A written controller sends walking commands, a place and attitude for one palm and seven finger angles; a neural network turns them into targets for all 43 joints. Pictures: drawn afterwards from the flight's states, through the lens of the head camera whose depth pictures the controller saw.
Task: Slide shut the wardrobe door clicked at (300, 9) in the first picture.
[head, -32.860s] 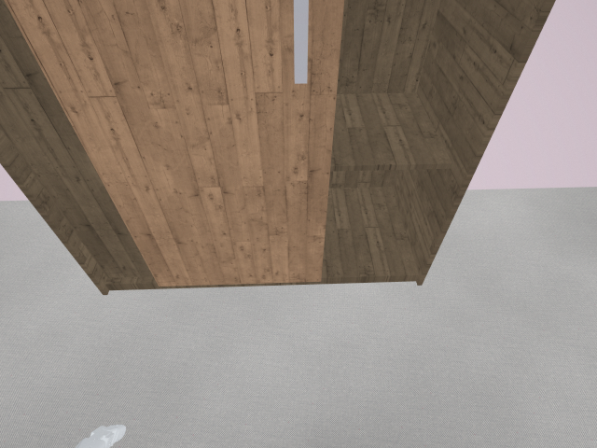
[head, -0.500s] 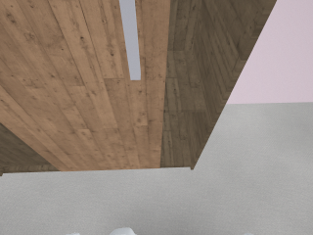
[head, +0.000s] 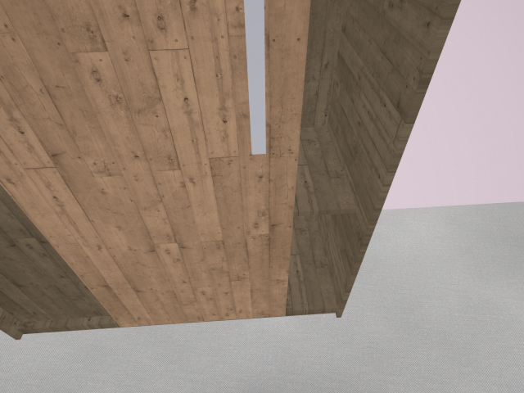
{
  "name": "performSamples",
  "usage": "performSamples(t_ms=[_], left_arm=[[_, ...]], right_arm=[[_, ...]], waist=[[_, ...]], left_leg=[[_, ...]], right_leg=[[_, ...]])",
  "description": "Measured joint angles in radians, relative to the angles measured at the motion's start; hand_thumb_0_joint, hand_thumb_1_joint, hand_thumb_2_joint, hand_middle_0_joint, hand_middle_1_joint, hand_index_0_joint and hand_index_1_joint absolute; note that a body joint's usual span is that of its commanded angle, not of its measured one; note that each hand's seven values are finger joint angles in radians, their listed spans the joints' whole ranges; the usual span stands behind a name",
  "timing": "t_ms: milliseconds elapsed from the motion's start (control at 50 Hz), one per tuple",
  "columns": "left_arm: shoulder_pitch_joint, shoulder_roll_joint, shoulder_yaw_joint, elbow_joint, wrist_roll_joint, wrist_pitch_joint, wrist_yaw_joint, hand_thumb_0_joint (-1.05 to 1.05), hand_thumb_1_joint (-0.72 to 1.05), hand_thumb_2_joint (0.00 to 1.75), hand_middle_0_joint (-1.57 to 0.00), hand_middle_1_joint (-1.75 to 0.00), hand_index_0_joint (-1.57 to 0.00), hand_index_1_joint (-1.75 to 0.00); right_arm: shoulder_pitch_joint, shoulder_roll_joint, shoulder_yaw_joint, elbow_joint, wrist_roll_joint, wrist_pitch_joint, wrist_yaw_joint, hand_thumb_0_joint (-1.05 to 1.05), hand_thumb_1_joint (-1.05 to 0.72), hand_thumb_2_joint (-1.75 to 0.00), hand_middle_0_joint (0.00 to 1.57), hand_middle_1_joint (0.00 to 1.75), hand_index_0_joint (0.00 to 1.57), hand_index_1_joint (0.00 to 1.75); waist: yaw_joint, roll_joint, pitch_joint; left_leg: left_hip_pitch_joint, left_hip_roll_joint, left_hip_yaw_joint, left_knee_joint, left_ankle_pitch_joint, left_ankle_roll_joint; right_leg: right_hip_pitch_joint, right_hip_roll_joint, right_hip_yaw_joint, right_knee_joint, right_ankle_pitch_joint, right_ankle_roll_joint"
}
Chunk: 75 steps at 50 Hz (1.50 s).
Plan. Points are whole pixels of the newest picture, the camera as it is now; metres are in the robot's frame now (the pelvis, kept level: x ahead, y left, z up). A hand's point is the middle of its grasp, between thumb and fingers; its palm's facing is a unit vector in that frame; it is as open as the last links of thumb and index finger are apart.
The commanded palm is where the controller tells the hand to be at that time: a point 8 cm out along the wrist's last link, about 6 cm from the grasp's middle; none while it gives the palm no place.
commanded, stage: come to a stop and stand still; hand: left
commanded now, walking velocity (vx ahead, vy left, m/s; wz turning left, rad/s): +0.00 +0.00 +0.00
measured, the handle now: (255, 74) +0.52 +0.03 +0.26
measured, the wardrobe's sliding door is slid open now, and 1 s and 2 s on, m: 0.20 0.20 0.20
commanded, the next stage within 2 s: look again from close up in 1.50 s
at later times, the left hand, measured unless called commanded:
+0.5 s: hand out of the picture +0.00 +0.14 -0.16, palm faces +0.02 -0.98 -0.18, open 7.3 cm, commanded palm none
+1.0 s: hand out of the picture +0.02 +0.12 -0.16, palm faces +0.02 -0.98 -0.19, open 7.3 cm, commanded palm none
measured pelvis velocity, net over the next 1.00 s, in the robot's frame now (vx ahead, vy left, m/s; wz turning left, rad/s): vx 0.03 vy -0.04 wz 0.01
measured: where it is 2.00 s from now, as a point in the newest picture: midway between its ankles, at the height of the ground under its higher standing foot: outside the picture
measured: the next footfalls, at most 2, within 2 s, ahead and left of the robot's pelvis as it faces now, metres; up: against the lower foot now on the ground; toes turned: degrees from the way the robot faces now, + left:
none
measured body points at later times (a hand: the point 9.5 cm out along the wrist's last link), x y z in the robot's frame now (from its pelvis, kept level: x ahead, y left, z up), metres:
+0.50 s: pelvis +0.01 -0.02 +0.01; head +0.00 -0.03 +0.46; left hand +0.00 +0.19 -0.15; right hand +0.02 -0.24 -0.15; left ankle +0.03 +0.07 -0.73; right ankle +0.01 -0.13 -0.73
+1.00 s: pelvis +0.03 -0.04 +0.01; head +0.03 -0.05 +0.46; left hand +0.02 +0.18 -0.14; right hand +0.03 -0.26 -0.15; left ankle +0.03 +0.07 -0.73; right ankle +0.01 -0.13 -0.73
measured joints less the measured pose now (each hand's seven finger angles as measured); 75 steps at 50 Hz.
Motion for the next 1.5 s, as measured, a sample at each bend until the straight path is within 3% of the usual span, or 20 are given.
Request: performSamples(t_ms=[60, 140, 360, 1500], left_arm=[[0.003, -0.005, 0.002, 0.027, -0.002, -0.009, 0.0, 0.01, 0.91, 0.9, -0.2, -0.3, -0.2, -0.3], [0.009, -0.019, -0.007, 0.071, -0.006, -0.021, 0.003, 0.01, 0.91, 0.9, -0.2, -0.3, -0.2, -0.3], [0.027, -0.038, -0.026, 0.139, -0.008, -0.038, 0.007, 0.01, 0.91, 0.9, -0.2, -0.3, -0.2, -0.3], [0.004, -0.014, -0.019, 0.148, -0.014, -0.064, 0.015, 0.01, 0.91, 0.9, -0.2, -0.3, -0.2, -0.3]], right_arm=[[0.013, 0.004, 0.004, 0.037, 0.003, -0.002, -0.007, 0.0, -0.92, -0.9, 0.2, 0.3, 0.2, 0.3], [0.005, 0.01, 0.008, 0.068, 0.007, -0.013, -0.009, 0.01, -0.91, -0.9, 0.2, 0.3, 0.2, 0.3], [-0.051, 0.05, 0.022, 0.11, 0.013, -0.029, -0.006, 0.01, -0.9, -0.9, 0.2, 0.3, 0.2, 0.3], [-0.099, 0.039, 0.025, 0.162, 0.014, -0.039, -0.022, 0.0, -0.9, -0.9, 0.2, 0.3, 0.2, 0.3]], waist=[[0.008, -0.014, 0.008], [0.001, 0.005, 0.028], [0.005, -0.001, 0.008], [0.016, -0.015, 0.021]], left_leg=[[-0.003, -0.007, 0.009, -0.029, 0.019, 0.0], [0.016, 0.005, 0.0, -0.074, 0.046, -0.006], [0.056, 0.02, -0.014, -0.115, 0.06, -0.025], [0.123, 0.076, -0.054, -0.115, 0.0, -0.096]], right_leg=[[0.033, 0.002, 0.007, -0.063, 0.031, 0.011], [0.064, 0.016, -0.003, -0.131, 0.074, 0.028], [0.112, 0.032, -0.016, -0.185, 0.09, 0.013], [0.205, 0.091, -0.051, -0.228, 0.04, -0.05]])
